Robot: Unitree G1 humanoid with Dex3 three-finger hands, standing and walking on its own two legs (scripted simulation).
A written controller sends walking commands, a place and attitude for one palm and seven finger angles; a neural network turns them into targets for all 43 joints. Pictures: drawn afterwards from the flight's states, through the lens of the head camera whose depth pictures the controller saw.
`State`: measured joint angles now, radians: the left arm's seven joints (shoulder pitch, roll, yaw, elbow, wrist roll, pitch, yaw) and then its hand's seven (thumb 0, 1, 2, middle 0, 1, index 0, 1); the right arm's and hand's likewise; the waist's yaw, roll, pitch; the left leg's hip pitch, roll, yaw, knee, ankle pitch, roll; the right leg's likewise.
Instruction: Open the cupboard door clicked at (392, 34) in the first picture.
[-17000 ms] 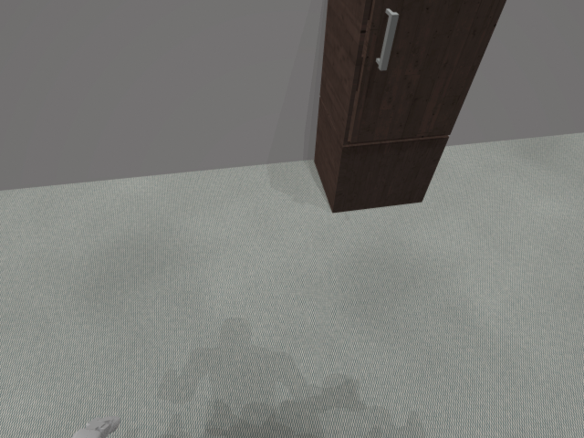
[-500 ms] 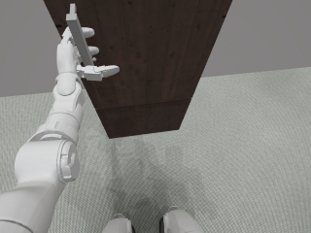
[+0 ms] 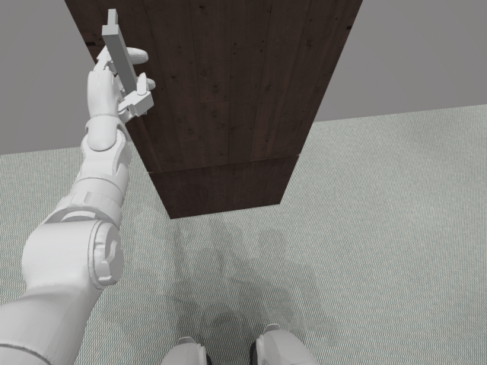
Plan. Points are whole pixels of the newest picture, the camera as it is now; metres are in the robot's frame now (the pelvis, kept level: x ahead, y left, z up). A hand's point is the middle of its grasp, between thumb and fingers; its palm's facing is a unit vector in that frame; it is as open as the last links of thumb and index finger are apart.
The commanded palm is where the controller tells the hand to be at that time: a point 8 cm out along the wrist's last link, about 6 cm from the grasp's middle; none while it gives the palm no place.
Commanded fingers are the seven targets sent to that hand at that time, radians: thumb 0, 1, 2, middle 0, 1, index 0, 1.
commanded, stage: pull the door open along its arc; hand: left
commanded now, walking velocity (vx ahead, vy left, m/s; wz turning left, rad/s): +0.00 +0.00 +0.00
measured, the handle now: (128, 67) +0.58 +0.13 +0.10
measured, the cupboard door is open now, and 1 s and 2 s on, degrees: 0 37 36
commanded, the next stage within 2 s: open thumb and fingers to let go in 1.08 s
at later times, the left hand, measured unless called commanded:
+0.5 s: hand (156, 136) +0.45 +0.08 +0.09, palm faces -0.03 -1.00 +0.01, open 5.8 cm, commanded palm +0.40 +0.14 +0.09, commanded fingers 0.00 0.90 0.90 -0.40 -1.35 -0.40 -1.35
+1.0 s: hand (232, 212) +0.32 -0.01 +0.10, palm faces +0.19 -0.98 -0.04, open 6.2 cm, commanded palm +0.24 +0.02 +0.09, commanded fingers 0.00 0.90 0.90 -0.40 -1.35 -0.40 -1.35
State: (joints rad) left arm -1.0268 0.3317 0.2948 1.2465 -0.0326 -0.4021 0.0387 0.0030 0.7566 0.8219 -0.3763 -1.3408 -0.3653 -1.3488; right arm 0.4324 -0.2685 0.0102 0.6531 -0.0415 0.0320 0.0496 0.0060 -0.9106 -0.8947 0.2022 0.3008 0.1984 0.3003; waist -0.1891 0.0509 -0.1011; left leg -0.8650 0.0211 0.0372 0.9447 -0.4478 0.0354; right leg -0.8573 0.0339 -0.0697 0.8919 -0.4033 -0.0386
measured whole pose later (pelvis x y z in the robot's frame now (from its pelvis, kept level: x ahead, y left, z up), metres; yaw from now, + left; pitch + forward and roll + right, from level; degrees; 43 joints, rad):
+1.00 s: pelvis +0.01 -0.04 +0.02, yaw +2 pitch +7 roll +1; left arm -0.01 -0.09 -0.33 0.13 0.01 -0.02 0.54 0.03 0.67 0.71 -0.30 -1.25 -0.36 -1.34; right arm 0.15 -0.15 0.02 0.55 -0.04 0.07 0.09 0.01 -0.91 -0.90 0.20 0.30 0.20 0.30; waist -0.04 0.05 -0.11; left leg -0.48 0.02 0.02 0.78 -0.41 -0.02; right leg -0.50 0.04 -0.08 0.79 -0.41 -0.09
